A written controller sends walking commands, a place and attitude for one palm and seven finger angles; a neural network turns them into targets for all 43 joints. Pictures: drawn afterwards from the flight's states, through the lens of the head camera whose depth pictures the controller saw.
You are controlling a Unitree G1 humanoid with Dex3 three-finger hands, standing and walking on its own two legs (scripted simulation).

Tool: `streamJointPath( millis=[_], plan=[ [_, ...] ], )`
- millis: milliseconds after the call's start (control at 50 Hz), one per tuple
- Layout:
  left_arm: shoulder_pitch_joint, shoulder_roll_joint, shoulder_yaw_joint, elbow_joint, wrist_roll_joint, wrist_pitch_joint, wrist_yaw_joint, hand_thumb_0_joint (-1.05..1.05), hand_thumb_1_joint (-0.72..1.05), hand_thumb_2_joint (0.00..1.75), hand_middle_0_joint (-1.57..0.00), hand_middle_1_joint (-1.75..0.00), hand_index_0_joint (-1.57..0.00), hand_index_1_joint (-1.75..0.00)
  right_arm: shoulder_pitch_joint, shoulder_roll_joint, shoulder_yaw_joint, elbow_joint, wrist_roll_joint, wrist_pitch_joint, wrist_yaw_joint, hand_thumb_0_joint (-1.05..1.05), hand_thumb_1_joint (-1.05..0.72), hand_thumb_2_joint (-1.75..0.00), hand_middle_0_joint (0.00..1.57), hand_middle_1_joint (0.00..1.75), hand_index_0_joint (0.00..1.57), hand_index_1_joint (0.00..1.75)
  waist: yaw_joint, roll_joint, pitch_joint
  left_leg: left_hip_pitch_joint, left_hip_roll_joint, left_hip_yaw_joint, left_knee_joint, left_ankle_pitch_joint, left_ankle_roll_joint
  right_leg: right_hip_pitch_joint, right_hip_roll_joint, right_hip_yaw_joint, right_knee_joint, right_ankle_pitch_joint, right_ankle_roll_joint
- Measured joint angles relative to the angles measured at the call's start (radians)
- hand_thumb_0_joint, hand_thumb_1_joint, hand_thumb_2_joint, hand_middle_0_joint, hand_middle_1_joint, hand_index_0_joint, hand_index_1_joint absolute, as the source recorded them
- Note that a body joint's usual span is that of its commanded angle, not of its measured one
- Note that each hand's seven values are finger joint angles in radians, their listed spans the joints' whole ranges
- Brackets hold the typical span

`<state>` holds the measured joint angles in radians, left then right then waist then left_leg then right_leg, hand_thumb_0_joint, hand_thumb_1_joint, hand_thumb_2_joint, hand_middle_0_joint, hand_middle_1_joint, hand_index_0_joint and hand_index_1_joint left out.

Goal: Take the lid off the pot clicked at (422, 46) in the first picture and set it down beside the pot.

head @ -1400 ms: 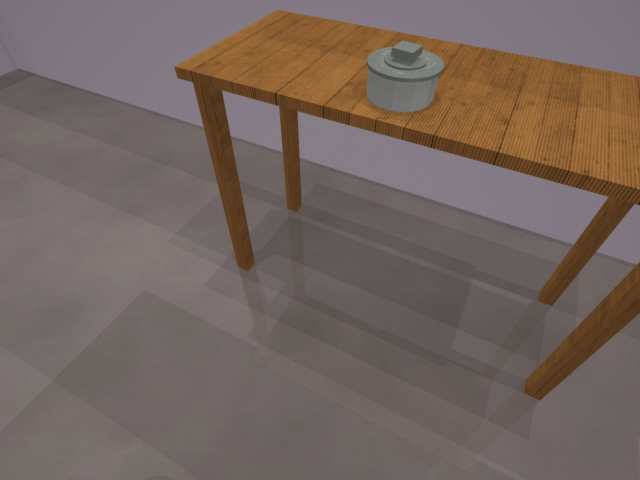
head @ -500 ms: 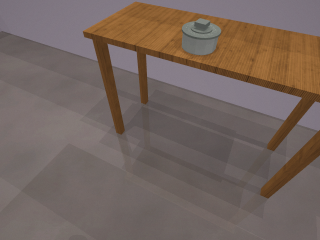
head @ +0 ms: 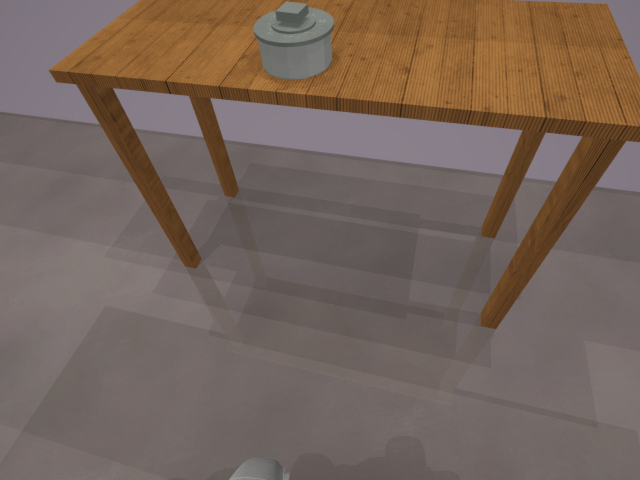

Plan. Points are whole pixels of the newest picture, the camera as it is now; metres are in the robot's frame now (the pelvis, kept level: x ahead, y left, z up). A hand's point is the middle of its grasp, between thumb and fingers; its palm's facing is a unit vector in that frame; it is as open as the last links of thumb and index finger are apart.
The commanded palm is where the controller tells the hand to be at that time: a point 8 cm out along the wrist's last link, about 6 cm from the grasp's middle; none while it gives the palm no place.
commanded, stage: turn to face it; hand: left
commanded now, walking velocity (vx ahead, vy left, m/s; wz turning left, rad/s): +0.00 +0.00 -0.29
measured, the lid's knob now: (292, 12) +0.90 +0.12 +0.15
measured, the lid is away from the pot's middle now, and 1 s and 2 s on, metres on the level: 0.00 0.00 0.00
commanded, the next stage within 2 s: take the last steps up to it in 0.20 s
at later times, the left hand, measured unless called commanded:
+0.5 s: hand out of the picture +0.07 +0.25 -0.17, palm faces -0.10 -0.97 -0.21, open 7.4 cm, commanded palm none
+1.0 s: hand out of the picture +0.07 +0.20 -0.16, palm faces -0.01 -0.98 -0.21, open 7.3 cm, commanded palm none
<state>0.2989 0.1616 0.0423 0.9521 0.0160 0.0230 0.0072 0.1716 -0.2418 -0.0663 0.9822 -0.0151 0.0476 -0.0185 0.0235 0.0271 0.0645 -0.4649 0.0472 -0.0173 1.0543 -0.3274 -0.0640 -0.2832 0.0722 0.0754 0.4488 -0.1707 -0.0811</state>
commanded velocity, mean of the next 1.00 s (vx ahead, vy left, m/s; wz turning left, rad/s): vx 0.22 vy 0.07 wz -0.04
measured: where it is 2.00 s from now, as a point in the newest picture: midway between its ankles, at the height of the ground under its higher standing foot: (319, 400)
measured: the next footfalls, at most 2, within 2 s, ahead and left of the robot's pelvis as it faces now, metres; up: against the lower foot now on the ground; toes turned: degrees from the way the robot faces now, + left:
left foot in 0.30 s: +0.03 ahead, +0.17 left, +0.00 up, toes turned -7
right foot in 0.68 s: +0.06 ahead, -0.08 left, +0.00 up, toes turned -14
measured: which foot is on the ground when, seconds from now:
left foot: up 0.00-0.28, down 0.30-0.68, up 0.70-1.00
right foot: down 0.00-0.30, up 0.32-0.66, down 0.68-1.00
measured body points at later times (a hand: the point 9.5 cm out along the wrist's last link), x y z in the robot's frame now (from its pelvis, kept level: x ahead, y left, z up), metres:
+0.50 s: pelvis +0.00 +0.06 +0.00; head -0.01 +0.07 +0.45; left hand +0.08 +0.31 -0.15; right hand -0.03 -0.18 -0.14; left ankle -0.01 +0.17 -0.74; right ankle -0.02 -0.07 -0.68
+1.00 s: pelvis +0.11 +0.03 +0.00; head +0.12 +0.01 +0.45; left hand +0.07 +0.25 -0.14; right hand +0.12 -0.21 -0.16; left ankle +0.23 +0.18 -0.68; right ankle +0.02 -0.07 -0.74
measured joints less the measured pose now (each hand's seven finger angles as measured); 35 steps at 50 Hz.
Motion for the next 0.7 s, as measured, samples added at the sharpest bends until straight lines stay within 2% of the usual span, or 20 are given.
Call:
streamJointPath(
  millis=[80, 160, 220, 280, 300, 320, 360, 420, 480, 560, 640, 680, 700],
  plan=[
    [0.004, -0.003, 0.006, -0.003, 0.004, -0.002, 0.002, 0.01, 0.90, 0.89, -0.21, -0.30, -0.20, -0.30, -0.003, -0.001, -0.001, -0.003, -0.001, 0.001, -0.004, 0.01, -0.91, -0.89, 0.20, 0.30, 0.20, 0.30, 0.005, 0.003, -0.021, 0.021, 0.000, -0.015, -0.055, -0.008, -0.001, 0.000, 0.015, 0.023, -0.022, 0.019, 0.005],
    [0.004, 0.003, 0.011, -0.007, 0.010, 0.000, 0.003, 0.01, 0.90, 0.89, -0.20, -0.30, -0.20, -0.30, -0.007, 0.006, 0.002, -0.010, 0.003, -0.003, -0.005, 0.01, -0.91, -0.89, 0.19, 0.30, 0.20, 0.30, 0.013, -0.007, -0.042, 0.067, -0.011, -0.012, -0.169, -0.041, 0.008, -0.006, 0.025, 0.051, -0.030, 0.032, 0.015],
    [-0.001, 0.014, 0.016, -0.008, 0.013, 0.006, 0.004, 0.01, 0.90, 0.89, -0.20, -0.30, -0.20, -0.30, -0.005, 0.018, 0.008, -0.019, 0.010, -0.014, -0.005, 0.01, -0.91, -0.89, 0.19, 0.30, 0.20, 0.30, 0.019, -0.020, -0.057, 0.121, -0.027, -0.008, -0.305, -0.057, 0.024, -0.016, 0.031, 0.073, -0.029, 0.040, 0.030],
    [-0.005, 0.029, 0.022, -0.009, 0.008, 0.014, 0.005, 0.01, 0.90, 0.89, -0.20, -0.30, -0.20, -0.30, 0.012, 0.031, 0.017, -0.034, 0.015, -0.039, -0.008, 0.01, -0.91, -0.89, 0.20, 0.30, 0.20, 0.30, 0.012, -0.029, -0.072, 0.215, -0.035, -0.004, -0.520, 0.018, 0.043, -0.039, 0.044, 0.090, 0.002, 0.033, 0.052],
    [-0.007, 0.037, 0.025, -0.009, 0.005, 0.018, 0.004, 0.01, 0.90, 0.89, -0.20, -0.30, -0.20, -0.30, 0.021, 0.037, 0.019, -0.036, 0.014, -0.048, -0.010, 0.01, -0.91, -0.89, 0.20, 0.30, 0.20, 0.30, 0.003, -0.035, -0.076, 0.233, -0.037, -0.005, -0.565, 0.031, 0.059, -0.058, 0.046, 0.089, 0.039, 0.006, 0.058],
    [-0.014, 0.047, 0.029, -0.004, 0.003, 0.022, 0.004, 0.01, 0.90, 0.89, -0.20, -0.30, -0.20, -0.30, 0.029, 0.048, 0.023, -0.037, 0.011, -0.049, -0.011, 0.01, -0.91, -0.89, 0.20, 0.30, 0.20, 0.30, -0.004, -0.052, -0.076, 0.233, -0.045, 0.002, -0.564, 0.040, 0.067, -0.081, 0.039, 0.085, 0.101, -0.074, 0.067],
    [-0.021, 0.062, 0.035, 0.002, 0.008, 0.026, 0.000, 0.01, 0.90, 0.89, -0.20, -0.30, -0.20, -0.30, 0.057, 0.063, 0.035, -0.039, 0.002, -0.048, -0.009, 0.01, -0.91, -0.89, 0.20, 0.30, 0.20, 0.30, -0.013, -0.065, -0.081, 0.248, -0.045, 0.014, -0.577, 0.054, 0.073, -0.136, 0.028, 0.047, 0.266, -0.179, 0.089],
    [-0.020, 0.080, 0.038, 0.006, 0.020, 0.019, -0.013, 0.01, 0.91, 0.89, -0.20, -0.30, -0.20, -0.30, 0.111, 0.076, 0.049, -0.023, -0.003, -0.052, -0.006, 0.01, -0.90, -0.89, 0.20, 0.30, 0.20, 0.30, -0.019, -0.072, -0.094, 0.286, -0.041, 0.028, -0.632, 0.079, 0.078, -0.197, -0.005, -0.004, 0.489, -0.176, 0.098],
    [-0.010, 0.084, 0.033, 0.010, 0.019, 0.010, -0.024, 0.01, 0.91, 0.90, -0.20, -0.30, -0.20, -0.30, 0.161, 0.078, 0.050, 0.004, -0.003, -0.061, -0.001, 0.01, -0.90, -0.89, 0.20, 0.30, 0.20, 0.30, -0.021, -0.070, -0.106, 0.314, -0.042, 0.048, -0.671, 0.089, 0.082, -0.212, -0.053, -0.043, 0.563, -0.148, 0.096],
    [-0.009, 0.068, 0.020, 0.016, 0.018, 0.010, -0.033, 0.01, 0.91, 0.90, -0.20, -0.30, -0.20, -0.30, 0.218, 0.073, 0.042, 0.037, -0.006, -0.072, 0.002, 0.01, -0.90, -0.89, 0.20, 0.30, 0.20, 0.30, -0.039, -0.053, -0.099, 0.338, -0.047, 0.069, -0.690, 0.081, 0.086, -0.172, -0.110, -0.091, 0.443, -0.164, 0.093],
    [-0.030, 0.041, 0.010, 0.011, 0.015, -0.003, -0.038, 0.01, 0.91, 0.90, -0.20, -0.30, -0.20, -0.30, 0.269, 0.064, 0.038, 0.071, -0.007, -0.073, 0.007, 0.01, -0.90, -0.89, 0.20, 0.30, 0.20, 0.30, -0.061, -0.027, -0.075, 0.335, -0.046, 0.076, -0.652, 0.042, 0.075, -0.080, -0.121, -0.124, 0.216, -0.168, 0.086],
    [-0.040, 0.029, 0.006, 0.002, 0.016, -0.030, -0.035, 0.01, 0.91, 0.90, -0.20, -0.30, -0.20, -0.30, 0.298, 0.062, 0.037, 0.091, -0.002, -0.069, 0.010, 0.01, -0.90, -0.89, 0.20, 0.30, 0.20, 0.30, -0.061, -0.015, -0.064, 0.297, -0.040, 0.071, -0.547, -0.028, 0.079, -0.021, -0.114, -0.133, 0.104, -0.134, 0.067],
    [-0.048, 0.015, 0.004, 0.005, 0.016, -0.044, -0.030, 0.01, 0.91, 0.90, -0.20, -0.30, -0.20, -0.30, 0.302, 0.058, 0.035, 0.106, 0.000, -0.062, 0.012, 0.01, -0.90, -0.89, 0.20, 0.30, 0.20, 0.30, -0.057, 0.004, -0.054, 0.256, -0.031, 0.058, -0.440, -0.087, 0.086, -0.020, -0.105, -0.146, 0.119, -0.122, 0.056]
  ],
)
